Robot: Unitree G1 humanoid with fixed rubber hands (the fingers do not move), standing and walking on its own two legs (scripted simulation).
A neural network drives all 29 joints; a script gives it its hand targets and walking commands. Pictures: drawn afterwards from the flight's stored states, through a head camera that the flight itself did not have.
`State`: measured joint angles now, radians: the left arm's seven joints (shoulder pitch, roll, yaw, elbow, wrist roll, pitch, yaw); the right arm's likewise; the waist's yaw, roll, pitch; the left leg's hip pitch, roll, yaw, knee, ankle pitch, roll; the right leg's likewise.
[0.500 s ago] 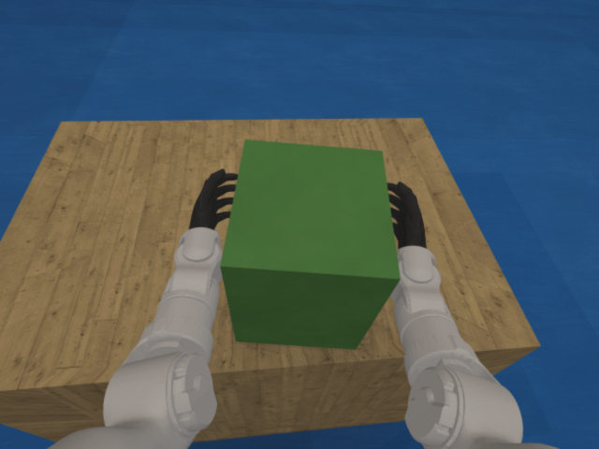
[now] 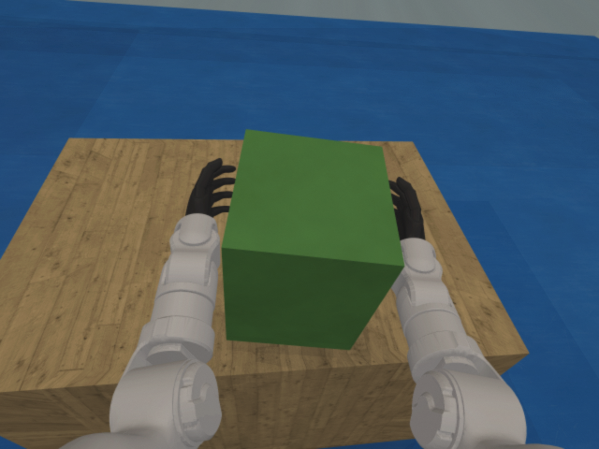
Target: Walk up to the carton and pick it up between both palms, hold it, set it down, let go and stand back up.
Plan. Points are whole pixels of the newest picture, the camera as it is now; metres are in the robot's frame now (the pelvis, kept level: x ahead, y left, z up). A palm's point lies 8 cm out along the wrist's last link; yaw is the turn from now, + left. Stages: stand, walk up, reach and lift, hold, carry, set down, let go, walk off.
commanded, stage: reach and lift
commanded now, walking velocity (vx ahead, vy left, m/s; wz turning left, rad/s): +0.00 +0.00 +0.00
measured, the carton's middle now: (301, 246) +0.39 +0.00 +0.05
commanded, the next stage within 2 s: hold in 1.86 s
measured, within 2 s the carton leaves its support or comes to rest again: neither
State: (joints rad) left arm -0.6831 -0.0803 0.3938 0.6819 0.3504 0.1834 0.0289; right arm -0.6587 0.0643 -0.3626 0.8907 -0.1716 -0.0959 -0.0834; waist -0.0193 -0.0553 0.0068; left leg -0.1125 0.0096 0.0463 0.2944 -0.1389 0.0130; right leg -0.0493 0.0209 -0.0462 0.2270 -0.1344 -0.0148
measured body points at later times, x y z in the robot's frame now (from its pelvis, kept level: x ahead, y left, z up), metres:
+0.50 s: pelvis -0.01 +0.00 +0.00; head -0.04 +0.03 +0.45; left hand +0.39 +0.15 +0.15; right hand +0.38 -0.14 +0.14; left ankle +0.02 +0.10 -0.75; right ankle +0.00 -0.11 -0.75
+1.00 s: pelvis -0.01 +0.00 +0.00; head -0.06 +0.03 +0.44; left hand +0.37 +0.16 +0.19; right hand +0.37 -0.14 +0.18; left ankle +0.02 +0.10 -0.75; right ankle +0.00 -0.11 -0.75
